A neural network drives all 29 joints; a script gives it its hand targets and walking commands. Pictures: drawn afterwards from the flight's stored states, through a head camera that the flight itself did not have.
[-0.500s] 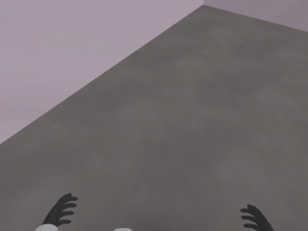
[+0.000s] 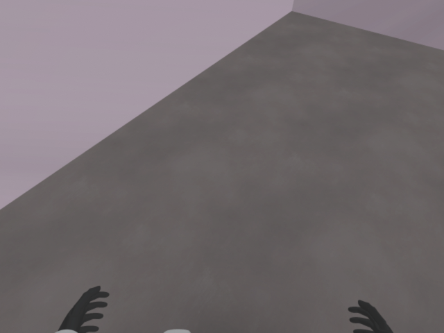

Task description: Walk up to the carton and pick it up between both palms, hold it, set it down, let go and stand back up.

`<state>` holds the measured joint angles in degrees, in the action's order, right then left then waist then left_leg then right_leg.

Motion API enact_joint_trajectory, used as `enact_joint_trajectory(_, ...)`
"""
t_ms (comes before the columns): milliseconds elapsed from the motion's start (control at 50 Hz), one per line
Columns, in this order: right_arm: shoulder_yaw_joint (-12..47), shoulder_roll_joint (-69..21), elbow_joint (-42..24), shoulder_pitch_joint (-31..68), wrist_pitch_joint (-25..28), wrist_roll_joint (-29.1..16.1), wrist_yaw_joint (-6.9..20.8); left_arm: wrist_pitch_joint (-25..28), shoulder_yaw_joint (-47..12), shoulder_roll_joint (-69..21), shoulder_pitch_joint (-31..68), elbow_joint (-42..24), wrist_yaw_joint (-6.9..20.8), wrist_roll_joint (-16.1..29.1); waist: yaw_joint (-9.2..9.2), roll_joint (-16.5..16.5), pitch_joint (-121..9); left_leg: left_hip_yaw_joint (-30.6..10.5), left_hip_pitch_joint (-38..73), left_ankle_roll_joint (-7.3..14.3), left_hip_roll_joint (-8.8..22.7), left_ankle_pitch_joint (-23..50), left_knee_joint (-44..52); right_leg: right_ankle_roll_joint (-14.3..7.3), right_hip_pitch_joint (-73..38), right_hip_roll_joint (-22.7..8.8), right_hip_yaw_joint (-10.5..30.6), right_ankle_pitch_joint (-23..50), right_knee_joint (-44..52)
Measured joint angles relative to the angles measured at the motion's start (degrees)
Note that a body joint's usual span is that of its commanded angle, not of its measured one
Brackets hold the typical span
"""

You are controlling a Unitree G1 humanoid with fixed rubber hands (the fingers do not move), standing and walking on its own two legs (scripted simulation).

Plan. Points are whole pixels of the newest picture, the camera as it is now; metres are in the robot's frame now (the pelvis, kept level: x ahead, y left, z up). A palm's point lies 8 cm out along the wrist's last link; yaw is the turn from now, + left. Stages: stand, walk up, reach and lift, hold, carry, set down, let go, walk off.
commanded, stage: stand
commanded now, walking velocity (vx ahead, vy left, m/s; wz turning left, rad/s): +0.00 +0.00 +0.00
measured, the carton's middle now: out of the picture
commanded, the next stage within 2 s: walk up in 0.20 s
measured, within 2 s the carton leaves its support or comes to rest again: neither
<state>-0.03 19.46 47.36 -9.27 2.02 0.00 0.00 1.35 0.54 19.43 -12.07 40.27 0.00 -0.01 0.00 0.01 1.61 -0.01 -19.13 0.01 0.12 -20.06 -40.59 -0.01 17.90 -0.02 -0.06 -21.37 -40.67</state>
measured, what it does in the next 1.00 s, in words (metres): walks backwards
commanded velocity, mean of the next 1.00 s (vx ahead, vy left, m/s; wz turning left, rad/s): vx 0.00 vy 0.00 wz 0.00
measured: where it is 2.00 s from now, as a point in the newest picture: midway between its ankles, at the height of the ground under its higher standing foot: outside the picture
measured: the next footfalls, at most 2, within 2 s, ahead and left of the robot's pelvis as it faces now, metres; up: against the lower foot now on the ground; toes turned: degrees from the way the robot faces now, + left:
right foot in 1.14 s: -0.06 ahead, -0.07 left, +0.00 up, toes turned +0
left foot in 1.60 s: -0.21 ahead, +0.11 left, +0.00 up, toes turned -6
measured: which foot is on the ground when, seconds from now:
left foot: down 0.00-1.00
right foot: down 0.00-0.68, up 0.70-1.00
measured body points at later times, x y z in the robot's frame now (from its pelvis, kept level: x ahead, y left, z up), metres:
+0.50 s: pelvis -0.01 +0.00 +0.01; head +0.00 +0.00 +0.45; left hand +0.12 +0.29 -0.09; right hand +0.11 -0.29 -0.10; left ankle +0.02 +0.12 -0.72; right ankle +0.01 -0.12 -0.72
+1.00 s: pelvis -0.11 +0.04 +0.01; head -0.06 +0.05 +0.46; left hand +0.05 +0.34 -0.09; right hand +0.00 -0.27 -0.08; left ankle -0.04 +0.13 -0.72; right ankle -0.12 -0.09 -0.65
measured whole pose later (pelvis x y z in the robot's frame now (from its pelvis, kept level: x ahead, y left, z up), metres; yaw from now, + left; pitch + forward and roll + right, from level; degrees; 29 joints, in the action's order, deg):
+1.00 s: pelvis -0.11 +0.04 +0.01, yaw -3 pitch -2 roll -1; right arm -0.9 22.1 42.7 -10.5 -1.3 0.0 0.1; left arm -2.4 1.0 23.0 -7.7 43.1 0.0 0.0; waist 0.0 0.3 7.4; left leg 1.2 -18.4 2.5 0.0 -11.1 -31.4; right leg 0.0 24.9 4.6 5.4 -26.1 -60.0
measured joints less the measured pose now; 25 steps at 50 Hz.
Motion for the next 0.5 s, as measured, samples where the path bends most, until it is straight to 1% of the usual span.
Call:
enact_joint_trajectory(420, 0.0, 0.05, 3.39, 0.29, -0.12, 0.0, 0.0, 0.14, 0.0, 0.05, 0.01, 2.88, 0.0, 0.0, 0.0, 0.0, -0.49, 0.0, 0.0, 0.0, 0.0, 2.46, 3.05, 0.0, 0.0, 0.0, 0.0, 2.5, 3.08)
enact_joint_trajectory(500, 0.0, 0.43, 1.42, 0.51, -1.68, 0.0, 0.0, 0.12, 0.01, 0.68, 0.3, 2.89, 0.0, 0.0, 0.0, 0.0, 0.76, 0.0, -0.05, 0.0, 0.0, 3.01, 2.95, -0.01, 0.0, 0.0, 0.0, 3.08, 3.08)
